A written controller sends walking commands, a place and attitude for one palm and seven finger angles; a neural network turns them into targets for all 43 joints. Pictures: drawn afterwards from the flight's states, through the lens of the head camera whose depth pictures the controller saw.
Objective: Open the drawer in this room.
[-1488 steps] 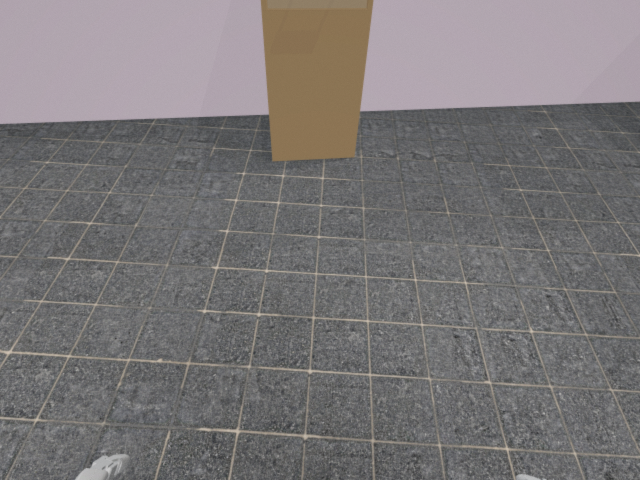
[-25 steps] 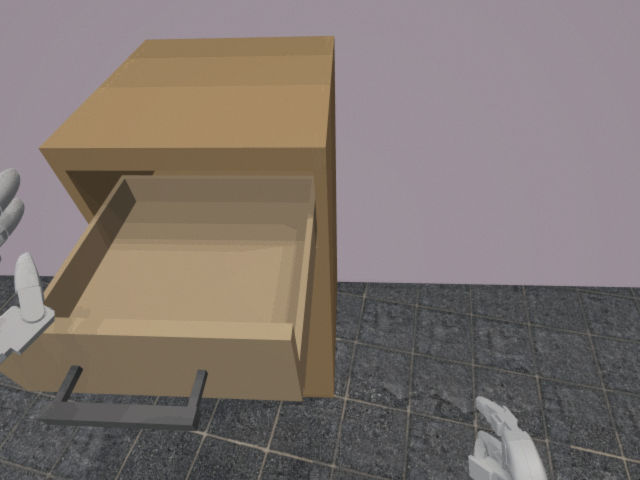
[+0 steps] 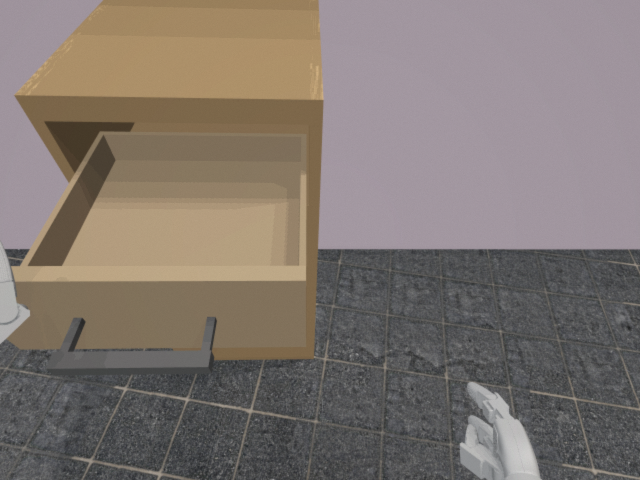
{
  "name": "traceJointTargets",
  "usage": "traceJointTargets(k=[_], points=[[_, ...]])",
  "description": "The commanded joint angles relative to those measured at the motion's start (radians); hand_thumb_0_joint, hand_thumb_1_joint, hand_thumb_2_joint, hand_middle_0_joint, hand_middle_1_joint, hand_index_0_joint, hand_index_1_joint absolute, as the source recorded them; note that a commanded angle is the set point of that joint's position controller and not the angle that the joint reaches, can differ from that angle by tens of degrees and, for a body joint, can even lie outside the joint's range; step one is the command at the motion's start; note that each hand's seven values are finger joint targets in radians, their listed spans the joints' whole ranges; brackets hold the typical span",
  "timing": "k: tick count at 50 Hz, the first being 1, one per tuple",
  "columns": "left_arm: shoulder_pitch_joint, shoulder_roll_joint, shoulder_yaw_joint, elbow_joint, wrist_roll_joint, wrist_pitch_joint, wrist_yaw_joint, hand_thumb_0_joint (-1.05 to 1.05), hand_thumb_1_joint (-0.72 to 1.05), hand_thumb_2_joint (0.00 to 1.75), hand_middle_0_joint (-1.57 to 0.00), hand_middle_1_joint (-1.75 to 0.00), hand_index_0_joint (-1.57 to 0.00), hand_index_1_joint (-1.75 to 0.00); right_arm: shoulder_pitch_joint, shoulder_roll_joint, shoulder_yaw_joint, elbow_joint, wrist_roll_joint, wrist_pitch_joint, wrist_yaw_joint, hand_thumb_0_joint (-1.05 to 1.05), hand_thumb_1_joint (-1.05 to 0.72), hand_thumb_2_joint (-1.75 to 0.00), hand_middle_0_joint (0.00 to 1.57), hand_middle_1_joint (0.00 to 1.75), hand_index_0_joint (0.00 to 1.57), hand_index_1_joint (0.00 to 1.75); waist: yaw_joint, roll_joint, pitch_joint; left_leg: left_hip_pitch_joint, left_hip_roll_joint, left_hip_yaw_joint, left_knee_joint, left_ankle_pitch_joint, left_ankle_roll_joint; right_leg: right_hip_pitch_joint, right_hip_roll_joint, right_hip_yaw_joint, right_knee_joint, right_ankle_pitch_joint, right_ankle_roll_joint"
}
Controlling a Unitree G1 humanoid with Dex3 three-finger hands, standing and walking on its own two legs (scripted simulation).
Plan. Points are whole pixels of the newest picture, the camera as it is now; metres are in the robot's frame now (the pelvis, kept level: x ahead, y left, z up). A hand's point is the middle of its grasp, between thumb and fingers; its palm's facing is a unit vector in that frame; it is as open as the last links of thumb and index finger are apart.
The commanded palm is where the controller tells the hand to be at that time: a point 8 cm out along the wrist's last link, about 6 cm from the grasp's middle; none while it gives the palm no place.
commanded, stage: step back with the hand held close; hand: left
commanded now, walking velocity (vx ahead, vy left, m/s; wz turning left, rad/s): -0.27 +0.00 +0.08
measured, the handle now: (138, 344) +0.25 +0.24 +0.04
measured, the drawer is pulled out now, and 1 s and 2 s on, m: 0.29 0.29 0.29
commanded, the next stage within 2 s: stop stepping back and stand still in 0.52 s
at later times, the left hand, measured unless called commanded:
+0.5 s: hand out of the picture +0.11 +0.22 +0.23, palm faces +0.39 -0.78 -0.50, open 7.4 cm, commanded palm +0.04 +0.27 +0.23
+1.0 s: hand out of the picture -0.05 +0.22 +0.22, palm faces +0.51 -0.75 -0.42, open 7.4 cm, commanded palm -0.11 +0.26 +0.23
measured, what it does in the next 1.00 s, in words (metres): walks backwards: left foot, then right foot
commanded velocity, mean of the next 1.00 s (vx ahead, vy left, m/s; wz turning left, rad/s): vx -0.12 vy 0.02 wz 0.03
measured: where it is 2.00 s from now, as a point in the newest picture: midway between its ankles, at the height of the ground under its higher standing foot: outside the picture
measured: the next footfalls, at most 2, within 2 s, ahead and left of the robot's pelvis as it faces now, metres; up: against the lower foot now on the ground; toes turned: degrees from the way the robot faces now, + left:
left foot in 0.26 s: +0.01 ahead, +0.12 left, +0.00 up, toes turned +2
right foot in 0.54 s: -0.10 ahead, -0.12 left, +0.00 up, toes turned -2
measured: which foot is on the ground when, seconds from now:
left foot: down 0.00-0.08, up 0.10-0.24, down 0.26-0.58, up 0.60-0.88, down 0.90-1.00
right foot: down 0.00-0.26, up 0.28-0.52, down 0.54-1.00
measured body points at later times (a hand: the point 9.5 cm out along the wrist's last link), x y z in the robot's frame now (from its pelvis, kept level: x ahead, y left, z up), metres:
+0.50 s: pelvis -0.09 -0.01 +0.00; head -0.06 +0.01 +0.45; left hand +0.08 +0.26 +0.25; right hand +0.08 -0.22 -0.08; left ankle -0.03 +0.12 -0.73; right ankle -0.12 -0.12 -0.72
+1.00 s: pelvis -0.22 -0.03 +0.00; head -0.23 -0.02 +0.45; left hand -0.08 +0.26 +0.24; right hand -0.05 -0.27 -0.06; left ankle -0.27 +0.11 -0.73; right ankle -0.17 -0.11 -0.72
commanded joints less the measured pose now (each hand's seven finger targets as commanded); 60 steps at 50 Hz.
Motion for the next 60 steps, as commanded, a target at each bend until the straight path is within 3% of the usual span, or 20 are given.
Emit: traceJointTargets(k=[1, 4, 6, 8, 11, 13, 14, 18, 27, 29, 30, 33, 38, 42, 46, 48, 52, 55, 56, 60], points=[[-0.048, 0.119, 0.068, -0.125, 0.005, -0.039, 0.022, 0.0, 0.9, 0.9, -0.2, -0.3, -0.2, -0.3, -0.064, -0.157, -0.059, -0.142, 0.01, -0.062, -0.01, 0.0, -0.9, -0.9, 0.2, 0.3, 0.2, 0.3, -0.024, 0.023, -0.086, -0.186, 0.211, -0.215, -0.171, -0.355, 0.003, 0.187, -0.075, 0.07, -0.081, 0.01, -0.012], [-0.078, 0.12, 0.042, -0.154, 0.01, -0.047, 0.03, 0.0, 0.9, 0.9, -0.2, -0.3, -0.2, -0.3, -0.052, -0.149, -0.066, -0.135, 0.01, -0.052, -0.007, 0.0, -0.9, -0.9, 0.2, 0.3, 0.2, 0.3, -0.035, -0.115, -0.046, 0.008, 0.059, -0.121, 0.208, -0.353, -0.06, -0.187, -0.269, 0.32, -0.368, -0.36, -0.114], [-0.082, 0.118, 0.025, -0.173, 0.009, -0.053, 0.04, 0.0, 0.9, 0.9, -0.2, -0.3, -0.2, -0.3, -0.059, -0.132, -0.061, -0.105, 0.001, -0.047, -0.002, 0.0, -0.9, -0.9, 0.2, 0.3, 0.2, 0.3, -0.035, -0.162, -0.077, 0.087, 0.035, -0.103, 0.496, -0.302, -0.075, -0.257, -0.386, 0.336, -0.407, -0.251, -0.176], [-0.087, 0.141, 0.058, -0.208, 0.009, -0.052, 0.049, 0.0, 0.9, 0.9, -0.2, -0.3, -0.2, -0.3, -0.064, -0.108, -0.04, -0.111, -0.005, -0.046, -0.005, 0.0, -0.9, -0.9, 0.2, 0.3, 0.2, 0.3, -0.04, -0.145, -0.116, 0.035, 0.071, -0.127, 0.363, -0.302, -0.065, -0.109, -0.351, 0.234, -0.298, 0.057, -0.163], [-0.062, 0.155, 0.081, -0.218, 0.008, -0.059, 0.06, 0.0, 0.9, 0.9, -0.2, -0.3, -0.2, -0.3, -0.057, -0.107, -0.029, -0.107, -0.006, -0.035, -0.022, 0.0, -0.9, -0.9, 0.2, 0.3, 0.2, 0.3, -0.044, 0.06, -0.079, 0.067, 0.071, -0.095, -0.136, -0.109, -0.062, -0.024, -0.195, 0.1, -0.107, 0.186, -0.058], [-0.089, 0.154, 0.085, -0.291, 0.014, -0.08, 0.062, 0.0, 0.9, 0.9, -0.2, -0.3, -0.2, -0.3, -0.063, -0.127, -0.05, -0.115, -0.025, -0.05, -0.023, 0.0, -0.9, -0.9, 0.2, 0.3, 0.2, 0.3, -0.022, 0.337, -0.119, 0.045, 0.329, -0.368, -0.189, 0.348, 0.026, -0.037, -0.048, 0.014, 0.189, 0.032, 0.011], [-0.086, 0.165, 0.101, -0.282, 0.006, -0.093, 0.057, 0.0, 0.9, 0.9, -0.2, -0.3, -0.2, -0.3, -0.042, -0.113, -0.059, -0.096, -0.03, -0.07, -0.012, 0.0, -0.9, -0.9, 0.2, 0.3, 0.2, 0.3, -0.024, 0.279, -0.157, 0.127, 0.361, -0.32, -0.145, 0.591, 0.051, -0.093, -0.026, 0.036, 0.274, -0.112, 0.006], [-0.025, 0.114, 0.087, -0.295, -0.009, -0.084, 0.038, 0.0, 0.9, 0.9, -0.2, -0.3, -0.2, -0.3, -0.027, -0.12, -0.077, -0.069, -0.029, -0.083, 0.006, 0.0, -0.9, -0.9, 0.2, 0.3, 0.2, 0.3, -0.024, 0.216, -0.201, 0.171, 0.327, -0.235, -0.101, 0.627, 0.058, -0.083, -0.01, 0.032, 0.302, -0.14, 0.026], [0.015, 0.157, 0.123, -0.18, -0.013, -0.078, 0.013, 0.0, 0.9, 0.9, -0.2, -0.3, -0.2, -0.3, -0.099, -0.142, -0.064, -0.065, -0.015, -0.084, 0.018, 0.0, -0.9, -0.9, 0.2, 0.3, 0.2, 0.3, -0.003, 0.131, -0.182, 0.047, 0.248, -0.185, -0.062, 0.174, -0.015, 0.168, -0.028, -0.014, -0.208, 0.202, 0.03], [0.016, 0.163, 0.1, -0.18, -0.02, -0.09, 0.009, 0.0, 0.9, 0.9, -0.2, -0.3, -0.2, -0.3, -0.089, -0.102, -0.064, -0.088, 0.01, -0.07, 0.02, 0.0, -0.9, -0.9, 0.2, 0.3, 0.2, 0.3, -0.02, -0.178, -0.236, -0.007, 0.077, -0.022, 0.202, -0.09, -0.093, 0.16, -0.254, 0.183, -0.267, 0.555, -0.046], [0.036, 0.166, 0.104, -0.162, -0.025, -0.088, 0.014, 0.0, 0.9, 0.9, -0.2, -0.3, -0.2, -0.3, -0.108, -0.115, -0.09, -0.102, 0.031, -0.069, 0.017, 0.0, -0.9, -0.9, 0.2, 0.3, 0.2, 0.3, -0.007, -0.281, -0.234, -0.087, -0.001, -0.064, 0.467, -0.327, -0.104, 0.119, -0.38, 0.297, -0.27, 0.657, -0.106], [0.147, 0.127, 0.122, -0.103, -0.017, -0.045, 0.035, 0.0, 0.9, 0.9, -0.2, -0.3, -0.2, -0.3, -0.108, -0.067, -0.058, -0.112, 0.018, -0.029, 0.001, 0.0, -0.9, -0.9, 0.2, 0.3, 0.2, 0.3, -0.036, -0.103, -0.242, -0.142, 0.054, -0.152, 0.6, -0.27, -0.108, 0.125, -0.349, 0.228, -0.21, 0.502, -0.154], [0.035, 0.126, 0.086, -0.109, 0.006, -0.036, 0.076, 0.0, 0.9, 0.9, -0.2, -0.3, -0.2, -0.3, -0.107, -0.103, -0.053, -0.116, 0.0, -0.035, -0.034, 0.0, -0.9, -0.9, 0.2, 0.3, 0.2, 0.3, -0.022, -0.143, -0.119, 0.026, 0.052, -0.049, 0.221, -0.292, -0.065, 0.045, -0.302, 0.251, -0.341, 0.02, -0.12], [-0.02, 0.104, 0.026, -0.132, 0.02, -0.035, 0.084, 0.0, 0.9, 0.9, -0.2, -0.3, -0.2, -0.3, -0.051, -0.129, -0.066, -0.096, -0.005, -0.071, -0.029, 0.0, -0.9, -0.9, 0.2, 0.3, 0.2, 0.3, -0.042, -0.084, -0.11, 0.179, 0.053, -0.02, -0.204, -0.165, -0.022, 0.119, -0.245, 0.186, -0.295, -0.059, -0.057], [-0.06, 0.12, 0.025, -0.222, 0.025, -0.061, 0.067, 0.0, 0.9, 0.9, -0.2, -0.3, -0.2, -0.3, -0.038, -0.162, -0.087, -0.11, 0.0, -0.09, -0.009, 0.0, -0.9, -0.9, 0.2, 0.3, 0.2, 0.3, -0.02, 0.205, -0.122, 0.24, 0.271, -0.223, -0.245, 0.062, 0.051, 0.031, -0.035, -0.03, 0.057, 0.019, 0.021], [-0.084, 0.116, 0.023, -0.217, 0.037, -0.047, 0.066, 0.0, 0.9, 0.9, -0.2, -0.3, -0.2, -0.3, -0.041, -0.124, -0.07, -0.09, -0.003, -0.088, -0.01, 0.0, -0.9, -0.9, 0.2, 0.3, 0.2, 0.3, -0.037, 0.29, -0.047, 0.077, 0.274, -0.232, -0.297, -0.208, 0.068, 0.028, -0.037, -0.042, 0.136, -0.089, 0.018], [-0.145, 0.105, 0.018, -0.106, 0.032, -0.03, 0.062, 0.0, 0.9, 0.9, -0.2, -0.3, -0.2, -0.3, -0.062, -0.146, -0.07, -0.068, 0.002, -0.087, -0.006, 0.0, -0.9, -0.9, 0.2, 0.3, 0.2, 0.3, -0.026, 0.093, 0.048, -0.072, 0.185, -0.128, -0.133, -0.225, 0.031, 0.191, -0.025, 0.0, -0.122, -0.001, -0.002], [-0.186, 0.094, -0.004, 0.005, 0.037, -0.024, 0.054, 0.0, 0.9, 0.9, -0.2, -0.3, -0.2, -0.3, -0.06, -0.137, -0.08, -0.064, 0.008, -0.051, -0.006, 0.0, -0.9, -0.9, 0.2, 0.3, 0.2, 0.3, -0.029, -0.212, 0.029, -0.133, 0.024, -0.023, 0.301, -0.368, -0.031, 0.108, -0.289, 0.505, -0.449, -0.439, -0.123], [-0.193, 0.083, -0.022, 0.014, 0.036, -0.032, 0.049, 0.0, 0.9, 0.9, -0.2, -0.3, -0.2, -0.3, -0.068, -0.143, -0.09, -0.063, 0.005, -0.039, -0.005, 0.0, -0.9, -0.9, 0.2, 0.3, 0.2, 0.3, -0.025, -0.231, 0.048, -0.141, 0.028, -0.061, 0.468, -0.322, -0.033, 0.056, -0.336, 0.56, -0.517, -0.476, -0.128], [-0.145, 0.095, -0.009, -0.052, 0.027, -0.044, 0.04, 0.0, 0.9, 0.9, -0.2, -0.3, -0.2, -0.3, -0.068, -0.105, -0.051, -0.069, -0.011, -0.012, 0.003, 0.0, -0.9, -0.9, 0.2, 0.3, 0.2, 0.3, -0.042, -0.138, -0.055, 0.024, 0.082, -0.047, 0.306, -0.215, -0.036, -0.031, -0.286, 0.264, -0.434, -0.294, -0.157]])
